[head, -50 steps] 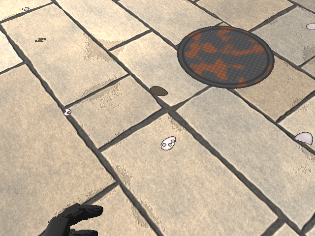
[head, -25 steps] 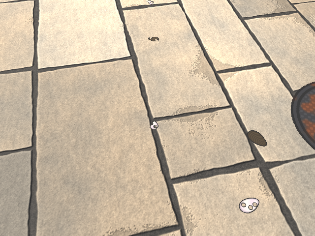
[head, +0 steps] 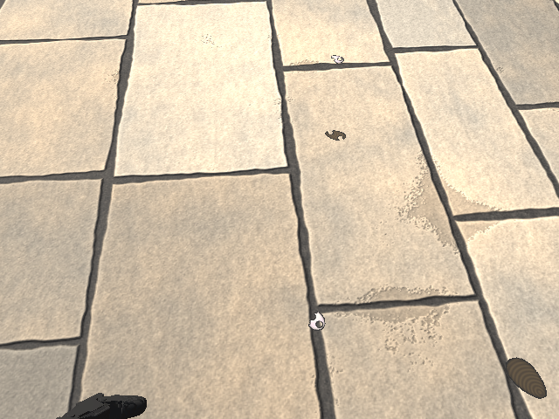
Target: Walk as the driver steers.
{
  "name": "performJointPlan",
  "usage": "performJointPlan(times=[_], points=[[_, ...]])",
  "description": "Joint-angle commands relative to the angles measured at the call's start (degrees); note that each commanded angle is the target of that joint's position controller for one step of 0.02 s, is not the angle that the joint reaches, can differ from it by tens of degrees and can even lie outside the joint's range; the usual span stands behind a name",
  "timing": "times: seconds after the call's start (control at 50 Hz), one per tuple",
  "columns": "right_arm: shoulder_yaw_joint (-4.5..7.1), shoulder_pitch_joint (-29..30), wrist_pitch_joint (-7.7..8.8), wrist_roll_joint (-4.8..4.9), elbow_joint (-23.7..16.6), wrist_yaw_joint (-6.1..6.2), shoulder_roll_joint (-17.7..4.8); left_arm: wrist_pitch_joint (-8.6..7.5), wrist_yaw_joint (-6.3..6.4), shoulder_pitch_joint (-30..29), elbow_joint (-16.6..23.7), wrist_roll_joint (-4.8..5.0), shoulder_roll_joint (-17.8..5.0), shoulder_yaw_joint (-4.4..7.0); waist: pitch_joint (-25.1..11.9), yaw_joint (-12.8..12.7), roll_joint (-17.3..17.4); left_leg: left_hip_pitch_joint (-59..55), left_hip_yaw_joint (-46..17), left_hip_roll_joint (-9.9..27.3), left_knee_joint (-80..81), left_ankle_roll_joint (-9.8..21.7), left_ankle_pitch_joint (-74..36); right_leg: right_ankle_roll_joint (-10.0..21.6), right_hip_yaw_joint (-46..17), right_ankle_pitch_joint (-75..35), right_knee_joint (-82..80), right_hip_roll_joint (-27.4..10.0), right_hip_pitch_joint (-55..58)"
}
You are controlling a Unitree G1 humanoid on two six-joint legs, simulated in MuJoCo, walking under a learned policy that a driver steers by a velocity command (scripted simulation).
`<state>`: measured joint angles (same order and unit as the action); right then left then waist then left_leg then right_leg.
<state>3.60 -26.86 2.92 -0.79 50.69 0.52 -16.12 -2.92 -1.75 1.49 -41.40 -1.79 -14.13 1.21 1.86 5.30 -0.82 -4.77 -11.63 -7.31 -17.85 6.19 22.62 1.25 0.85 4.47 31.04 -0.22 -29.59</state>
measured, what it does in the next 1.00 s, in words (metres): walks ahead: right foot, then left foot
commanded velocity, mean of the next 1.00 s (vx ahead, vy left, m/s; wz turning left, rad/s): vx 0.50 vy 0.00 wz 0.07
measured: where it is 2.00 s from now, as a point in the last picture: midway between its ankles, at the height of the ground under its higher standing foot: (259, 215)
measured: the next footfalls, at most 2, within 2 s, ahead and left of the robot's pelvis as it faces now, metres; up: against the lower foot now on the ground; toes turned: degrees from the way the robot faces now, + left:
right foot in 0.02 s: +0.18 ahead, -0.11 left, +0.00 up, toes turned +0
left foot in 0.56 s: +0.44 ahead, +0.10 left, +0.00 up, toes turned +5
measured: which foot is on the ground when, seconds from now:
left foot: down 0.00-0.02, up 0.04-0.54, down 0.56-1.00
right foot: up 0.00-0.00, down 0.02-0.56, up 0.58-1.00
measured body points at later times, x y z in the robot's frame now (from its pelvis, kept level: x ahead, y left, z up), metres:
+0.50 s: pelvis +0.26 -0.01 +0.01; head +0.29 +0.00 +0.46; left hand +0.20 +0.24 -0.13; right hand +0.48 -0.22 -0.09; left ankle +0.40 +0.11 -0.71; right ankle +0.14 -0.11 -0.73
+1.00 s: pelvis +0.52 +0.03 +0.01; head +0.54 +0.03 +0.46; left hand +0.69 +0.26 -0.10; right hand +0.46 -0.22 -0.13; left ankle +0.41 +0.10 -0.73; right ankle +0.68 -0.10 -0.69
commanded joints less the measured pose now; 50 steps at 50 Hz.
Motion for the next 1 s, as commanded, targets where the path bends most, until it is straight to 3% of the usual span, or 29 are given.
performJointPlan(times=[0.02, 0.04, 0.06, 0.08, 0.1, 0.12, 0.14, 0.18, 0.24, 0.34, 0.44, 0.5, 0.52, 0.54, 0.56, 0.58, 0.6, 0.62, 0.64, 0.68, 0.74, 0.86, 0.92, 1.0], points=[[1.55, 2.13, 1.18, -0.02, -2.6, -0.08, -8.67, -1.86, 1.64, 16.59, -1.35, -0.25, -9.51, 3.18, -8.6, -11.16, 2.44, 9.26, -2.0, 10.84, -22.56, 1.27, -50.49, 4.25, -1.89, 2.92, -4.84, -0.99, 26.66], [0.34, -0.57, 1.51, 0.95, -4.46, -0.38, -3.99, -2.02, 2.55, 24.33, -1.53, -1.43, -14.41, 4.15, -17.13, -12.17, -5.82, 20.29, 2.11, 5.84, -40.51, -0.44, -29.02, 8.25, -20.79, 12.16, -6.2, -15.38, 40.54], [0.26, -7.03, 1.2, 1.47, -3.98, -0.39, -2.98, -1.27, 2.03, 23.18, -2.79, -1.18, -17.2, 5.1, -18.5, -7.92, -16.54, 33.72, 5.01, -1.8, -52.25, -1.62, 8.06, 14.29, -44.17, 11.41, -14.26, -24.39, 44.7], [0.57, -2.76, 0.67, -0.54, -3.03, -0.03, -6.33, -0.77, 1.56, 18.21, -1.94, 0.46, -11.47, 4.05, -9.71, -6.66, -5.23, 37.66, 2.72, 2.77, -54.94, -0.96, 3.45, 13.25, -41.22, 18.42, -15.65, -21.88, 36.76], [0.48, 2.16, 0.67, -0.72, -3.7, -0.57, -6.09, -0.86, 1.32, 14.14, -1.39, 0.86, -7.8, 3.18, -3.71, -6.33, -0.75, 37.28, 3.25, 4.65, -52.85, -1.12, -1.22, 12.23, -31.87, 16.65, -16.69, -19.14, 29.31], [0.21, 4.45, 0.62, -0.68, -4.32, -0.94, -5.21, -1.03, 1.24, 12.45, -1.62, 0.43, -6.13, 2.64, -1.6, -5.55, -0.21, 36.49, 4.14, 6.38, -50.22, -1.27, -3.42, 10.79, -25.69, 11.55, -18.12, -16.21, 25.56], [0.12, 5.29, 0.2, -1.15, -4.56, -1.33, -4.91, -1.35, 1.4, 12.93, -2.46, 0.51, -5.61, 2.33, -0.52, -4.95, -2.14, 35.62, 4.94, 7.47, -48.21, -1.7, -4.01, 9.95, -21.01, 5.96, -19.0, -14.09, 23.27], [-0.27, 4.44, -0.65, -1.58, -4.12, -1.93, -3.85, -2.34, 1.2, 15.08, -4.26, 0.91, -5.6, 2.19, -1.38, -4.01, -4.35, 33.54, 6.31, 8.02, -46.14, -2.63, -4.84, 9.73, -16.17, -2.29, -20.07, -12.19, 21.77], [-0.74, 8.82, -1.08, -1.79, -5.29, -2.45, -3.05, -3.2, 0.93, 17.87, -6.17, 1.5, -6.64, 2.48, -0.34, -4.1, -3.86, 38.26, 8.78, 10.01, -42.54, -3.95, -8.48, 10.83, -12.2, -6.04, -22.73, -11.66, 22.9], [-2.18, 21.38, -0.72, -1.31, -8.98, -2.99, -1.03, -2.78, 0.84, 21.9, -8.77, 1.63, -6.33, 2.3, 1.81, -6.73, -3.44, 40.28, 13.22, 11.66, -27.31, -5.87, -18.17, 9.65, -5.86, -11.68, -24.19, -8.59, 24.17], [-2.64, 28.03, -0.32, -0.85, -10.77, -2.69, -1.49, -2.45, 1.19, 25.72, -11.04, 1.2, -7.67, 2.46, 2.21, -8.47, -3.68, 36.39, 14.94, 9.97, -16.98, -4.36, -19.99, 8.89, -5.11, -17.51, -21.44, -10.91, 28.94], [-2.1, 26.13, 0.11, -1.08, -10.42, -2.12, -2.76, -1.97, 1.69, 24.9, -11.8, 0.89, -8.56, 2.62, 1.47, -6.55, -3.81, 31.54, 15.25, 8.14, -13.27, -1.94, -14.38, 7.96, -5.02, -27.39, -15.91, -12.6, 32.61], [-1.65, 21.62, 0.41, -1.3, -8.88, -1.77, -3.41, -1.76, 1.82, 24.35, -11.98, 0.9, -8.9, 2.67, -0.81, -4.49, -3.63, 25.7, 15.83, 6.49, -11.05, -0.88, -13.13, 7.25, -4.19, -33.83, -10.3, -12.0, 32.99], [-0.95, 13.4, 0.99, -1.81, -5.92, -1.27, -4.53, -1.49, 1.82, 24.03, -12.13, 1.1, -8.49, 2.47, -5.29, -0.98, -1.72, 14.98, 16.09, 5.56, -7.62, 0.67, -14.74, 6.15, -2.0, -35.09, -0.52, -9.74, 30.57], [0.18, 3.42, 1.49, -3.0, -3.7, -0.58, -8.08, -1.6, 1.79, 23.38, -10.57, 1.44, -6.9, 1.82, -11.85, 2.83, 2.08, 0.55, 6.6, 14.58, -7.03, 3.57, -11.08, 5.0, -0.1, -21.59, 13.9, -7.35, 20.63], [1.97, -0.65, 1.09, -3.43, -3.07, -0.23, -14.29, -1.61, 1.41, 29.28, -8.81, 3.05, -0.65, 0.44, -18.86, 0.79, 15.79, -14.95, -20.09, 31.27, -2.7, 11.29, -6.85, 2.2, 4.07, 15.03, 35.38, 2.7, 0.12], [1.62, 1.82, 0.39, -0.69, -3.04, -0.63, -11.28, -1.18, 1.96, 26.2, -9.8, 1.12, -7.43, 2.2, -16.21, 0.74, 8.59, -10.59, -25.79, 30.71, 1.51, 11.37, -5.57, 3.06, -2.8, 24.45, 40.82, 2.37, -5.81], [0.8, 7.43, 0.33, -0.1, -3.58, -0.8, -8.36, -1.25, 1.69, 22.19, -8.63, 0.96, -7.37, 2.51, -7.5, -1.71, 5.99, -2.92, -16.39, 28.02, 2.35, 9.94, -6.38, 3.54, -4.02, 19.95, 40.73, -0.61, -7.62], [0.05, 10.53, 0.71, -0.3, -3.76, -1.07, -5.32, -1.48, 1.31, 20.08, -8.27, 1.14, -5.99, 2.1, -3.79, -2.96, 4.12, 3.6, -10.52, 25.33, 4.56, 8.54, -10.84, 3.49, -3.96, 16.27, 37.6, -2.53, -6.11], [-0.69, 12.18, 1.47, -0.11, -2.71, -0.85, -2.84, -0.28, 0.78, 20.61, -8.96, 0.17, -4.62, 1.94, -0.83, -5.98, 5.63, 11.24, -2.37, 20.57, 7.63, 5.36, -16.57, 2.47, -3.19, 13.62, 32.49, -4.71, -1.06], [-0.42, 9.3, 2.68, 0.34, -0.66, -0.85, -3.8, 1.0, -0.08, 19.55, -9.06, -0.34, -3.45, 1.84, -0.78, -6.95, 4.59, 12.42, 1.68, 19.23, 10.02, 5.94, -22.55, 1.0, -1.68, 10.36, 30.24, -5.03, -0.9], [-0.45, 3.53, 2.56, 0.46, 2.82, -0.9, -3.9, 1.19, -0.39, 6.03, -4.88, 0.01, -2.94, 1.42, 2.89, -4.52, 3.67, 9.02, 6.48, 17.39, 12.57, 5.61, -25.95, -1.18, 0.55, -0.61, 17.36, -6.4, -8.71], [-0.5, 0.63, 2.56, 0.28, 4.42, -0.77, -4.18, 0.97, -0.35, 0.62, -3.23, 0.24, -2.24, 0.82, 3.44, -2.96, 4.01, 6.5, 8.17, 17.34, 11.77, 5.14, -30.35, -0.76, 2.1, -3.83, 10.15, -5.1, -7.49], [-0.49, -2.14, 2.21, -0.32, 6.46, -0.21, -4.57, 0.52, -0.12, -4.05, -1.27, 0.33, -2.9, 0.71, 4.34, -1.98, 4.48, 0.1, 8.39, 19.45, 9.04, 5.03, -36.14, 1.26, 2.85, -1.79, 4.31, -3.55, -7.09]])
